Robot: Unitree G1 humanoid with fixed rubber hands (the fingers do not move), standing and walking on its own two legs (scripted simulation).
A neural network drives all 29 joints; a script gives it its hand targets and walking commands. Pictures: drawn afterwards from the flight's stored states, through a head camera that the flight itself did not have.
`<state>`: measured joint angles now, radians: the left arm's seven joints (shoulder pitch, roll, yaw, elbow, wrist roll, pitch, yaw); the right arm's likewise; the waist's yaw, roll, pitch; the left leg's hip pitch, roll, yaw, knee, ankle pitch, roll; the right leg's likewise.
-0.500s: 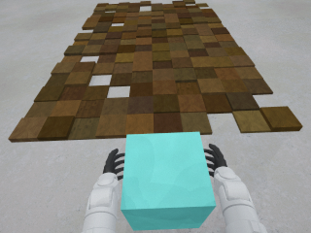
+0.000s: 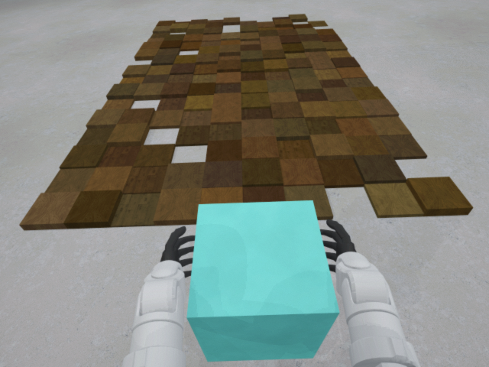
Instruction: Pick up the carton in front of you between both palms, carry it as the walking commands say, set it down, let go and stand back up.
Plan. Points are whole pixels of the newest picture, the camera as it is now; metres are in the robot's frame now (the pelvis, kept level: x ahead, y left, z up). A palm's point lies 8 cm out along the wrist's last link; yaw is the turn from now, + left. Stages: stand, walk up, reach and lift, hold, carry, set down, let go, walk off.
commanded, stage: reach and lift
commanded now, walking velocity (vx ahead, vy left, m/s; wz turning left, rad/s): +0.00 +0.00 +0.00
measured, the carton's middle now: (258, 284) +0.30 +0.00 -0.05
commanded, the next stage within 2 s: hold in 0.64 s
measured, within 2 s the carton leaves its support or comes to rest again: neither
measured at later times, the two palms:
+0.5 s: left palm (170, 263) +0.30 +0.15 +0.03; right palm (345, 255) +0.30 -0.15 +0.03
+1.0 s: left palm (167, 263) +0.29 +0.15 +0.05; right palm (349, 254) +0.29 -0.15 +0.05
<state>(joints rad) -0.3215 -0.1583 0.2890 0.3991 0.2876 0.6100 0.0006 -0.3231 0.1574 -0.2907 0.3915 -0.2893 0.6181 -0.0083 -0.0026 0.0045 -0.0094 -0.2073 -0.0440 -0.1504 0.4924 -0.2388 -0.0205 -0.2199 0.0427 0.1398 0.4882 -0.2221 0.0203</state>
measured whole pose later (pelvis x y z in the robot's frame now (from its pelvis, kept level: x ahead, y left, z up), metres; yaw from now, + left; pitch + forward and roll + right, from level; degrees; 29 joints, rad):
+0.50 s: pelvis +0.02 +0.00 +0.01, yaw +0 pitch -4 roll +0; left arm -0.23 -0.14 0.21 0.29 0.26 0.68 0.01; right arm -0.23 0.15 -0.21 0.29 -0.26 0.68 -0.02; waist 0.00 0.00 -0.02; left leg -0.10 -0.03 -0.15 0.39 -0.22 -0.02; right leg -0.12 0.04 0.14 0.39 -0.21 0.02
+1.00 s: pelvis +0.01 +0.00 +0.01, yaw +0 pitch -6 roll +0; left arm -0.26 -0.15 0.22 0.25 0.27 0.76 0.00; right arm -0.27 0.15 -0.22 0.25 -0.27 0.77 0.00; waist 0.00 0.00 0.00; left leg -0.07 -0.03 -0.14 0.39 -0.21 -0.02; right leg -0.08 0.04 0.14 0.39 -0.19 0.02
